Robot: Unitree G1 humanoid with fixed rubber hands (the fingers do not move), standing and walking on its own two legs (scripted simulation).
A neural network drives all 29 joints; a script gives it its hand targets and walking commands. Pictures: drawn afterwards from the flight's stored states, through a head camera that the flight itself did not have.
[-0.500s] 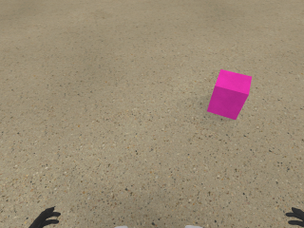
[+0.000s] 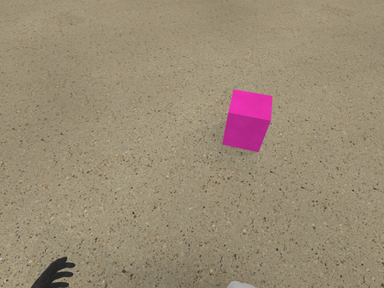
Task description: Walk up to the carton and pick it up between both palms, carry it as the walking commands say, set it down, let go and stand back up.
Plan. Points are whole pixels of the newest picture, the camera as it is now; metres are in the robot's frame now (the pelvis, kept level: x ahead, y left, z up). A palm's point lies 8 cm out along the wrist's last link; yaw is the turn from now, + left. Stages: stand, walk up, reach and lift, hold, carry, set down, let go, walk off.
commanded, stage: walk up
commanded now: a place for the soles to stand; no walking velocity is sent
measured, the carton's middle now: (246, 121) +1.15 -0.33 -0.60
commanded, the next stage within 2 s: none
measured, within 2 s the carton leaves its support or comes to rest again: neither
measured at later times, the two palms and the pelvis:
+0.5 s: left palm (101, 223) +0.27 +0.24 -0.09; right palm out of the picture +0.16 -0.42 -0.07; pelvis +0.13 -0.07 +0.00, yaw -6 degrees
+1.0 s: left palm (131, 179) +0.39 +0.19 -0.08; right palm out of the picture +0.24 -0.46 -0.05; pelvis +0.23 -0.11 +0.01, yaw -9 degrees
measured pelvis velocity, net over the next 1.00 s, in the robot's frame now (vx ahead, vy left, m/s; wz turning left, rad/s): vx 0.23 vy -0.11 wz -0.16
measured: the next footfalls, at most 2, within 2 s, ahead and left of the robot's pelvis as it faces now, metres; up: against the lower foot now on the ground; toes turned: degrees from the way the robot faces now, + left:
left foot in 0.20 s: +0.11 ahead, +0.11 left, +0.00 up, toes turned +3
right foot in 0.46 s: +0.23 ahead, -0.19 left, +0.00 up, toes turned -7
